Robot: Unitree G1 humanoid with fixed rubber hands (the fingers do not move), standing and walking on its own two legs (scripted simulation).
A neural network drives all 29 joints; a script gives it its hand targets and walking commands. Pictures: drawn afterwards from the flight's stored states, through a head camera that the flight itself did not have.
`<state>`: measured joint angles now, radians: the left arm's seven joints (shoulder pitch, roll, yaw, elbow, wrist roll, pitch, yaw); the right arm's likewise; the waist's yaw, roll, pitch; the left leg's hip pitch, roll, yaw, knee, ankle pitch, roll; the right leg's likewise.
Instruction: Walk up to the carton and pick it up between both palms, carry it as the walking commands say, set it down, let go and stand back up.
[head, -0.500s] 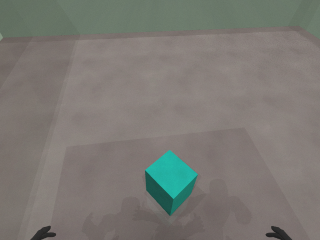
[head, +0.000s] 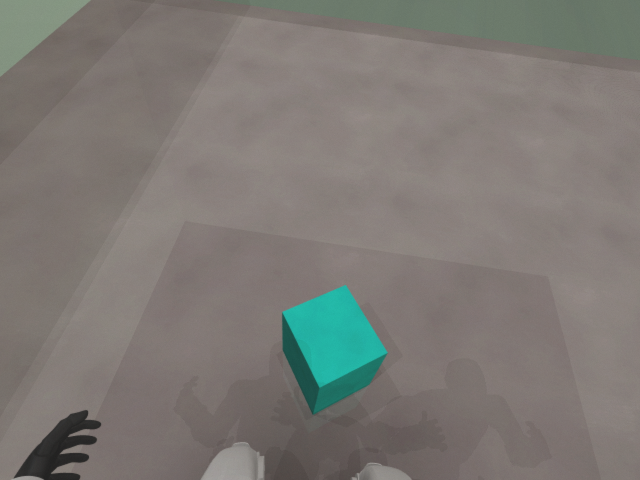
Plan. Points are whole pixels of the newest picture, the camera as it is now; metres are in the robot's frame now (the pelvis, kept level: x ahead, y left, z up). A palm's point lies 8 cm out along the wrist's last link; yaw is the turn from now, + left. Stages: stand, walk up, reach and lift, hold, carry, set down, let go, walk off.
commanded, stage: walk up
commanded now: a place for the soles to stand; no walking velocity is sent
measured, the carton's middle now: (329, 351) +0.50 -0.06 -0.61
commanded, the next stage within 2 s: none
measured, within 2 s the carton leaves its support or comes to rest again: neither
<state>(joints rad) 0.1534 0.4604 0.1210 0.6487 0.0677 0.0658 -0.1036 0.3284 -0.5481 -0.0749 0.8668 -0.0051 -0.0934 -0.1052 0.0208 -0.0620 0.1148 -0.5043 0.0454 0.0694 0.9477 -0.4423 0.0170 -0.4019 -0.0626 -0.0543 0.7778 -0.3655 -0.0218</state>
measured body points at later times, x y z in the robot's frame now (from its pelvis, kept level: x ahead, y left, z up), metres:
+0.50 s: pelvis +0.06 -0.21 -0.02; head +0.09 -0.18 +0.43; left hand +0.09 +0.14 -0.11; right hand +0.24 -0.57 -0.07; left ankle +0.08 -0.07 -0.67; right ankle +0.11 -0.30 -0.71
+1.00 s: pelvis +0.09 -0.27 +0.00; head +0.10 -0.27 +0.45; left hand +0.03 +0.08 -0.08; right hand +0.34 -0.53 -0.08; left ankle +0.05 -0.14 -0.71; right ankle +0.18 -0.37 -0.71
